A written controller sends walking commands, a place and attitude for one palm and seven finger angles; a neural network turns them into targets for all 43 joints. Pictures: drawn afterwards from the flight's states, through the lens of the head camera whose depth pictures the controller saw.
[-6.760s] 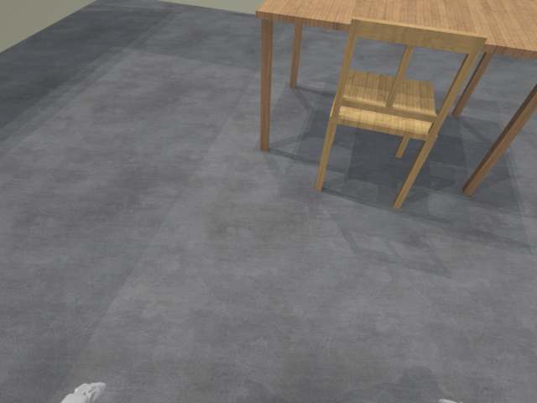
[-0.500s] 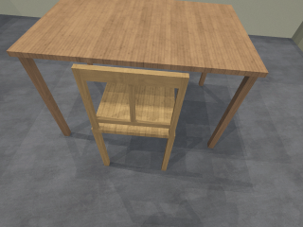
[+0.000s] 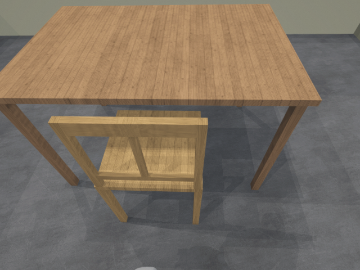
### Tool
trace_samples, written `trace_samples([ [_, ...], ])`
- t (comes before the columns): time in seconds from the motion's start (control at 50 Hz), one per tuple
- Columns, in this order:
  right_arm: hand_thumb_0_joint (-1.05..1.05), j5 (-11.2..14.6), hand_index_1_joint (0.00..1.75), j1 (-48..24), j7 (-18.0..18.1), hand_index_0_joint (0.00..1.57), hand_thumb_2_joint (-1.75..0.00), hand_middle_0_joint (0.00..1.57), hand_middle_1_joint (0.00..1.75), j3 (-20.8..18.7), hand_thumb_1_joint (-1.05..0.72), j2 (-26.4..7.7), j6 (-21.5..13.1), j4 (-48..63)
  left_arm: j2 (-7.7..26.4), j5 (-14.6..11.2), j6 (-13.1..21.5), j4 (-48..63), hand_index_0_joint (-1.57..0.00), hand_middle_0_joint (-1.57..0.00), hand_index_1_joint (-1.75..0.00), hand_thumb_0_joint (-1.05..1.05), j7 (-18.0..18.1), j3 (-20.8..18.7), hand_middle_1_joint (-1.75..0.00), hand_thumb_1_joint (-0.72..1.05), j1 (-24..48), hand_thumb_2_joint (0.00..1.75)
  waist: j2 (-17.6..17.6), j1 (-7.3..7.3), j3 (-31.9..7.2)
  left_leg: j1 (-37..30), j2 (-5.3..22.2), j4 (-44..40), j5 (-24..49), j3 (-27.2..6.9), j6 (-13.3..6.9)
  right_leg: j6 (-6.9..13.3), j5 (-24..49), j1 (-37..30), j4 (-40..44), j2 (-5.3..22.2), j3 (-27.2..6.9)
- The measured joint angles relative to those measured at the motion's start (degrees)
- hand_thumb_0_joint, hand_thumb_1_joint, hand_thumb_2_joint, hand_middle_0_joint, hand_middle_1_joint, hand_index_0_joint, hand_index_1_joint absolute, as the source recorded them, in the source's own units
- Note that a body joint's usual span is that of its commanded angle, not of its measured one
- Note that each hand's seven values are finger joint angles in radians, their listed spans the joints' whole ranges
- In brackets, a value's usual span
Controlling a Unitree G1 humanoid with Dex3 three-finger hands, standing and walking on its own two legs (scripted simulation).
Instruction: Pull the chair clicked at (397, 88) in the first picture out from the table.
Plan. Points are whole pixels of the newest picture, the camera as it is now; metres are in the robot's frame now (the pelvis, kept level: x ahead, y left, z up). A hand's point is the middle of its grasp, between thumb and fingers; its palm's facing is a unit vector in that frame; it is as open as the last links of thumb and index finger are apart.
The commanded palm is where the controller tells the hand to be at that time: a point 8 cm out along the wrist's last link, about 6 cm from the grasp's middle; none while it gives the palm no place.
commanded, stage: come to a stop and stand still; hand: left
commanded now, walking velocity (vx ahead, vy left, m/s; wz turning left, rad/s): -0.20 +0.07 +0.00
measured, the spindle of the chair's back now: (139, 156) +0.45 +0.17 -0.12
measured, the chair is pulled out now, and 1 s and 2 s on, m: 0.00 0.00 0.00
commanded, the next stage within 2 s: look again from close up in 1.58 s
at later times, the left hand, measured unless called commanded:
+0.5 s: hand out of the picture -0.01 +0.23 -0.18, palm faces +0.02 -0.98 -0.20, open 7.3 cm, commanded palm none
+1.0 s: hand out of the picture -0.07 +0.13 -0.18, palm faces +0.05 -0.99 -0.11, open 7.3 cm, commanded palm none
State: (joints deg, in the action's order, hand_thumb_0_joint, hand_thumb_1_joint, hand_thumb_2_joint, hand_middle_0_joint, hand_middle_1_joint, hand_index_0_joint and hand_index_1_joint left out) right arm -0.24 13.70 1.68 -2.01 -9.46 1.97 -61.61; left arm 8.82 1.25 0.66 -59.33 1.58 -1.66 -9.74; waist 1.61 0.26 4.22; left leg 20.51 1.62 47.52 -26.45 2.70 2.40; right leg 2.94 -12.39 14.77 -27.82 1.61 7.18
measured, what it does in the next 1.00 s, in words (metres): steps on the spot: left foot, then right foot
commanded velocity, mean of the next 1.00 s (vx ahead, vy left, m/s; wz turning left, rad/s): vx -0.01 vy -0.04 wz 0.00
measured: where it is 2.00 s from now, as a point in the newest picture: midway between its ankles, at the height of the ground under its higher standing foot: outside the picture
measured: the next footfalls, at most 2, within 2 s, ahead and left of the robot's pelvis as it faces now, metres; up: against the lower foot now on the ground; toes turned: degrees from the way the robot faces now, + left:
left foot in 0.18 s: +0.06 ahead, +0.13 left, +0.00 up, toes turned +2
right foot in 0.60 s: -0.05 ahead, -0.11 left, +0.00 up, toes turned -2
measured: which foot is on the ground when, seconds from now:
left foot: up 0.00-0.16, down 0.18-1.00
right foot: down 0.00-0.18, up 0.20-0.58, down 0.60-1.00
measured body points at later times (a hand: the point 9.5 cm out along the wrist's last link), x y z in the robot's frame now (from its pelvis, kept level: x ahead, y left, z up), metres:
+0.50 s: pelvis -0.03 +0.04 +0.00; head -0.01 +0.05 +0.45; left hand -0.01 +0.28 -0.16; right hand +0.04 -0.20 -0.14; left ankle +0.02 +0.13 -0.74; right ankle -0.09 -0.11 -0.70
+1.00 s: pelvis -0.05 -0.01 +0.00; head -0.04 -0.01 +0.45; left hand -0.07 +0.18 -0.17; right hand -0.13 -0.22 -0.16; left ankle +0.02 +0.13 -0.74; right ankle -0.09 -0.11 -0.74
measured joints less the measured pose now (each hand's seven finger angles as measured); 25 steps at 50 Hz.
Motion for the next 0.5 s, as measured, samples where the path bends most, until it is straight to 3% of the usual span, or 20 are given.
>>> trace_samples([
  [0.1,0.00,-0.19,0.30,-2.92,-0.09,0.20,-0.90,0.20,0.30,-0.67,-0.93,-0.34,1.12,1.61,0.52,0.26,-1.40,0.42,-0.21,-0.20,-0.30,0.00,0.15,-0.69,-0.30,0.93,0.15,0.90,-0.95,-1.10,1.25,0.28,-0.74,-3.08,1.68,-0.18,0.38,-0.94,-0.47,0.01,-0.88,0.54,-0.02],
  [0.16,0.00,-0.30,0.30,-3.68,-0.28,0.20,-0.90,0.20,0.30,-0.72,-0.92,-0.55,0.55,2.80,1.30,0.12,-2.04,0.50,-0.21,-0.20,-0.30,0.00,0.20,-1.13,-0.30,0.92,-0.38,0.90,-1.81,-1.16,1.29,-3.42,-0.49,-12.40,9.32,0.22,0.01,-2.09,-1.65,1.03,-3.48,0.89,-0.02],
  [0.18,0.00,-0.48,0.30,-3.65,-0.31,0.20,-0.90,0.20,0.30,-0.71,-0.92,-0.53,0.10,3.12,1.64,-0.05,-2.35,0.48,-0.21,-0.20,-0.30,0.00,0.17,-1.25,-0.30,0.92,-0.55,0.90,-2.15,-1.09,1.15,-4.15,-0.48,-14.47,12.59,0.25,-1.37,-2.58,-2.43,1.71,-5.05,1.10,0.02],
  [0.24,0.00,-1.00,0.30,-3.89,0.02,0.20,-0.90,0.20,0.30,0.01,-0.92,0.52,-0.49,3.60,2.81,-0.32,-3.37,0.07,-0.20,-0.20,-0.30,0.01,0.39,-1.49,-0.30,0.92,-0.65,0.90,-4.14,-1.65,1.16,-4.48,-1.40,-14.66,11.61,1.22,-4.67,-3.24,-12.67,4.61,-14.41,0.34,-4.04],
  [0.34,0.00,-1.01,0.30,-4.54,1.08,0.20,-0.90,0.20,0.30,0.88,-0.93,1.56,-0.95,3.52,3.59,-0.26,-3.43,-0.83,-0.20,-0.20,-0.30,0.01,-0.03,-1.61,-0.30,0.92,-1.89,0.90,-4.43,-1.78,-0.09,-5.78,-1.45,-20.22,14.62,1.40,-5.38,-4.36,-13.12,6.67,-26.91,-1.61,-8.32],
  [0.4,0.00,-0.95,0.30,-4.99,1.03,0.20,-0.90,0.20,0.30,1.03,-0.93,1.59,-1.17,3.48,3.68,-0.24,-3.70,-1.54,-0.20,-0.19,-0.30,0.01,-0.31,-1.50,-0.30,0.92,-3.03,0.90,-4.14,-1.59,-0.79,-6.14,-1.16,-22.42,16.26,1.80,-5.37,-5.02,-13.32,4.82,-26.08,-1.17,-8.48],
  [0.5,0.00,-1.06,0.30,-4.58,0.64,0.21,-0.90,0.20,0.30,0.61,-0.92,1.21,-1.17,2.97,3.19,-0.20,-4.20,-2.69,-0.20,-0.19,-0.30,0.01,-0.58,-0.95,-0.30,0.91,-3.99,0.90,-3.00,-0.44,-1.51,-5.88,-0.59,-23.96,18.12,1.94,-4.87,-4.82,-15.23,-0.31,-17.18,-0.09,-7.33],
])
